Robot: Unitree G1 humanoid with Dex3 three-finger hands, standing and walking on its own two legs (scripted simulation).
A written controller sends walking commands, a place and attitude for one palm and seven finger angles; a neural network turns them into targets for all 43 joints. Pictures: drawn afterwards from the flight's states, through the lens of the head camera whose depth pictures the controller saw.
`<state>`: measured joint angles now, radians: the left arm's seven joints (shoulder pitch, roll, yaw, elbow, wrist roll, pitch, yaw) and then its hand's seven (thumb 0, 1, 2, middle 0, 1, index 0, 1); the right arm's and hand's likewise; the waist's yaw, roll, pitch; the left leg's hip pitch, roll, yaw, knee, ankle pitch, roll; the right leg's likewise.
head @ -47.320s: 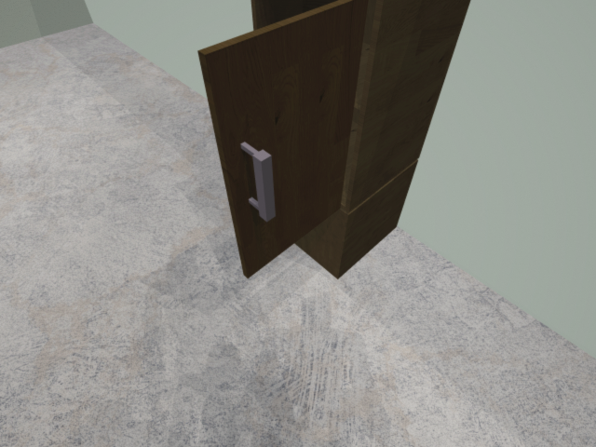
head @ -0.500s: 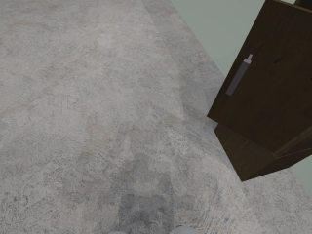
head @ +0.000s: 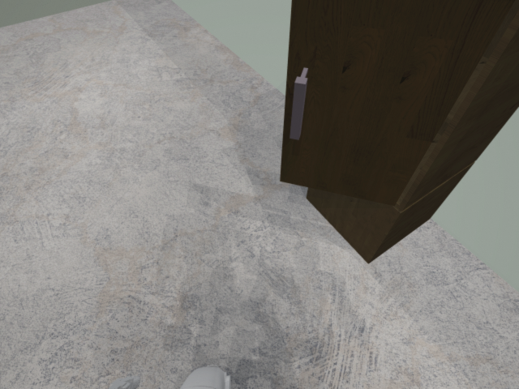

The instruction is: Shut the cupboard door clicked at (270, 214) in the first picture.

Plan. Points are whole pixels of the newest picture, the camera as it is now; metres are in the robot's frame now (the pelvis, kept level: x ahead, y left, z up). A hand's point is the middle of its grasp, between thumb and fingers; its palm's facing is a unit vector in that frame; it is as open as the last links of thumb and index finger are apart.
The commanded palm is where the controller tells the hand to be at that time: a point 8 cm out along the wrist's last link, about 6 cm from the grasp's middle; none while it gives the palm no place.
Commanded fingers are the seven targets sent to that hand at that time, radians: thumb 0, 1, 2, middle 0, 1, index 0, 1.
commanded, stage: turn to face it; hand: left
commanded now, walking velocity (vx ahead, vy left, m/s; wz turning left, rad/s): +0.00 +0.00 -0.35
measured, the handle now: (299, 104) +0.72 -0.06 +0.00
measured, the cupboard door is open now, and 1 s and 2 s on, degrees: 40 40 40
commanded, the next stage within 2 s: take the last steps up to it in 0.28 s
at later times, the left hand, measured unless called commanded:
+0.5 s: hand out of the picture +0.13 +0.21 -0.16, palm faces -0.18 -0.96 -0.21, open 7.4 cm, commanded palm none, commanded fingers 0.00 0.90 0.90 -0.20 -0.30 -0.20 -0.30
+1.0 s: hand (170, 380) +0.16 +0.18 -0.19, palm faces -0.23 -0.96 -0.14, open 7.4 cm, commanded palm none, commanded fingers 0.00 0.90 0.90 -0.20 -0.30 -0.20 -0.30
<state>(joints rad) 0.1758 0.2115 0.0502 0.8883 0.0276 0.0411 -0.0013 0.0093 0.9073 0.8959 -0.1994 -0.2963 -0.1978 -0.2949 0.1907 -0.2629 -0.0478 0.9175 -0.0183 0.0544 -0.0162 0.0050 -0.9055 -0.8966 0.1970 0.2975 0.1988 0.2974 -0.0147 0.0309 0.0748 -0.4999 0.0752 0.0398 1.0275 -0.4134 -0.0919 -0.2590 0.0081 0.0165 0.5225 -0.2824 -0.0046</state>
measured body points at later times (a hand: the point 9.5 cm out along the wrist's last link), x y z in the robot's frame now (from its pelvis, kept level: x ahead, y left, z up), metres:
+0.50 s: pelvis +0.01 +0.03 +0.01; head +0.04 +0.03 +0.45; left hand +0.13 +0.26 -0.14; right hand -0.02 -0.22 -0.14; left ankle +0.03 +0.13 -0.73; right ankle -0.05 -0.10 -0.71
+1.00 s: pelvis +0.12 +0.00 +0.00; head +0.14 +0.02 +0.45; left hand +0.17 +0.23 -0.17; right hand +0.09 -0.24 -0.14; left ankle +0.17 +0.10 -0.73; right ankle +0.02 -0.10 -0.66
